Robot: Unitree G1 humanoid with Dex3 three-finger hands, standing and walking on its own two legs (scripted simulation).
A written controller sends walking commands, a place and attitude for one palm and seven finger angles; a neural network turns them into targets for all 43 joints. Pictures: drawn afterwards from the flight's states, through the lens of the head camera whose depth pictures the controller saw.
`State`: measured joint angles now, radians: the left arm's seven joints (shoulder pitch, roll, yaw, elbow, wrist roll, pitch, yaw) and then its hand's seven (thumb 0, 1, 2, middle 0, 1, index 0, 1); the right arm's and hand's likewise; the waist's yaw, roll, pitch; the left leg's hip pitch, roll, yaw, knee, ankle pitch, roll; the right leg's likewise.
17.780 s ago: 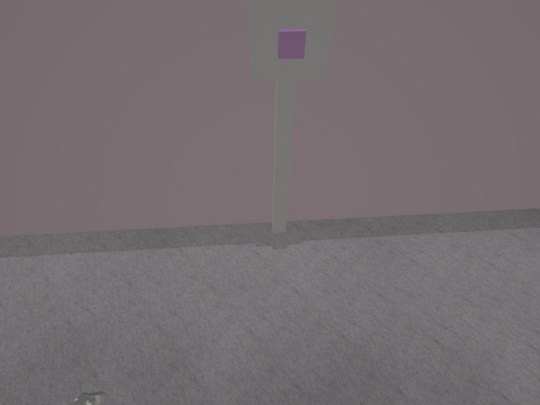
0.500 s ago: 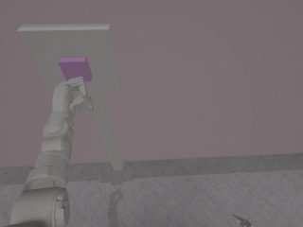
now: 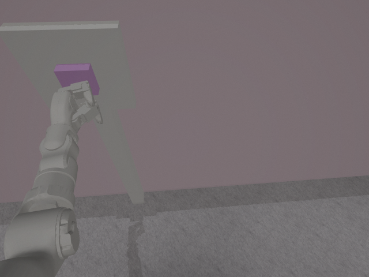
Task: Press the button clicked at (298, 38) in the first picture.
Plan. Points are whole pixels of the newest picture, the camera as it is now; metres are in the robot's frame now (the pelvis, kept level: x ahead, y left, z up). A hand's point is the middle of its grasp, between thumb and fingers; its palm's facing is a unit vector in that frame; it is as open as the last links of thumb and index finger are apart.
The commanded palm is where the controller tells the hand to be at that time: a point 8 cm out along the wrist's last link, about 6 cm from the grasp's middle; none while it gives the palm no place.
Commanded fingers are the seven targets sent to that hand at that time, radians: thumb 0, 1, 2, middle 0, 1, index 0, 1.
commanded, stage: press the button with the knuckle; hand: left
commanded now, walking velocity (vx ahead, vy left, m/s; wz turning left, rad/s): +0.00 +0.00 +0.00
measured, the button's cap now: (78, 79) +0.51 +0.23 +0.14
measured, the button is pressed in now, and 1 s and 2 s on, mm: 0 13 0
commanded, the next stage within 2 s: hold the button down briefly in 0.64 s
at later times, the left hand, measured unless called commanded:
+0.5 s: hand (93, 104) +0.46 +0.20 +0.11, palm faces +0.08 -1.00 -0.01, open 2.8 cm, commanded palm +0.46 +0.24 +0.11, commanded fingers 0.00 0.90 0.90 -1.30 -1.50 -1.30 -1.50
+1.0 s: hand (92, 102) +0.47 +0.20 +0.11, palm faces +0.07 -1.00 -0.01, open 2.9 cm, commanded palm +0.48 +0.25 +0.11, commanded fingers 0.00 0.90 0.90 -1.30 -1.50 -1.30 -1.50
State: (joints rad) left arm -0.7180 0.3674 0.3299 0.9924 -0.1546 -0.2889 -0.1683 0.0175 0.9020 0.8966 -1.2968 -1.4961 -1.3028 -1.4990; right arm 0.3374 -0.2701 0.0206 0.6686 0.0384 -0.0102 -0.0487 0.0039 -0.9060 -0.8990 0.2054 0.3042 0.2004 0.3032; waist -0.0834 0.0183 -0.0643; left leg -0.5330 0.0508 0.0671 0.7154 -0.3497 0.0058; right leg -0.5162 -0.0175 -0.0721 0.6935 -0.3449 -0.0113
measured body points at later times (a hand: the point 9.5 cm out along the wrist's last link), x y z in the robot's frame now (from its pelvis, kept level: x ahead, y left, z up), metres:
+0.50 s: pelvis -0.01 +0.00 -0.01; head +0.06 +0.01 +0.44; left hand +0.45 +0.25 +0.11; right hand +0.02 -0.26 -0.12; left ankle +0.00 +0.12 -0.72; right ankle +0.00 -0.11 -0.72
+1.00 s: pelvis -0.03 +0.01 -0.01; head +0.06 +0.02 +0.43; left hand +0.46 +0.26 +0.11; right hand -0.03 -0.27 -0.12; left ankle +0.00 +0.12 -0.72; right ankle +0.00 -0.11 -0.72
